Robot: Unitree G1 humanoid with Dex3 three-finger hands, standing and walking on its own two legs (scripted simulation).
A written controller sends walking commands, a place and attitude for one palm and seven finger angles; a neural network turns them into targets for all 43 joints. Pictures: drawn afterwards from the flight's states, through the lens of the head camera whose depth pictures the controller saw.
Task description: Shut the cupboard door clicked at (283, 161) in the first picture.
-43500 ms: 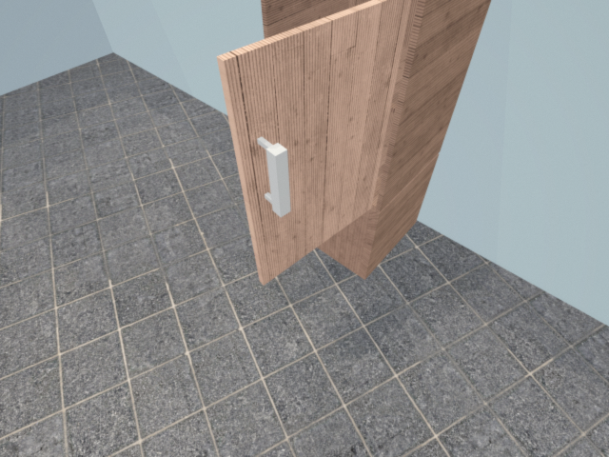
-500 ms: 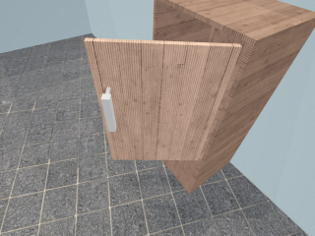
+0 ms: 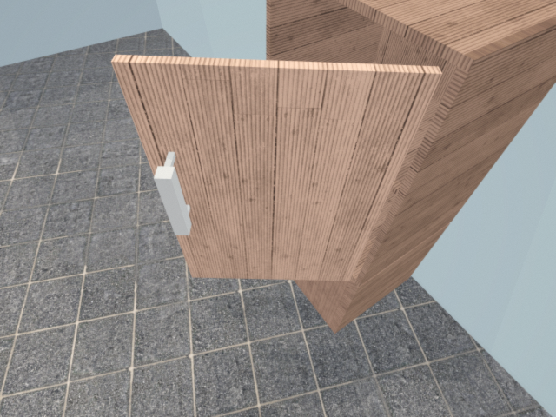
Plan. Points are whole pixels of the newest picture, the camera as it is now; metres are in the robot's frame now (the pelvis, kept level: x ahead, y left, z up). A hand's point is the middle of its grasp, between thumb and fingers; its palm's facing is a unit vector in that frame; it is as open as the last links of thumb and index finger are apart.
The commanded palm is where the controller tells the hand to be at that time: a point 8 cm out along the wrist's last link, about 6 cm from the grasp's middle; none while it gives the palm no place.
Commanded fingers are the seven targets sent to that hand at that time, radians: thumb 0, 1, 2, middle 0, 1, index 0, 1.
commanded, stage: come to a stop and stand still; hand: left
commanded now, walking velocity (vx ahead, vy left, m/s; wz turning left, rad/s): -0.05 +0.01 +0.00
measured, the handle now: (177, 194) +0.44 +0.21 +0.03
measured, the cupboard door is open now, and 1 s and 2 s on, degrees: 55 55 55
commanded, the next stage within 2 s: none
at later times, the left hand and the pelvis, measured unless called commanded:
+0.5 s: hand out of the picture +0.00 +0.23 -0.17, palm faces +0.03 -0.97 -0.24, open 7.4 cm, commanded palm none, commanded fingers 0.00 0.90 0.90 -0.20 -0.30 -0.20 -0.30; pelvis -0.07 +0.04 -0.01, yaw +1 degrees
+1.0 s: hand out of the picture -0.17 +0.22 -0.18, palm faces +0.06 -0.99 -0.15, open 7.4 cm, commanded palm none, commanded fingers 0.00 0.90 0.90 -0.20 -0.30 -0.20 -0.30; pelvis -0.10 +0.05 +0.00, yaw +2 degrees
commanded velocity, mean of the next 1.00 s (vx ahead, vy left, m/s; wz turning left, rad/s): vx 0.00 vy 0.00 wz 0.00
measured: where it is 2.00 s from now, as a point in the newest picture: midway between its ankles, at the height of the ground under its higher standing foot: outside the picture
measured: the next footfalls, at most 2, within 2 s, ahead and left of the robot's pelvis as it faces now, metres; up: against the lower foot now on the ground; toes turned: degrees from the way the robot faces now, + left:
left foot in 1.42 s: -0.11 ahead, +0.17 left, +0.00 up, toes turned +4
right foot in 1.78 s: -0.19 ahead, -0.07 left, +0.00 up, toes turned -2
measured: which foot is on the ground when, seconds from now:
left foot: down 0.00-1.00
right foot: down 0.00-1.00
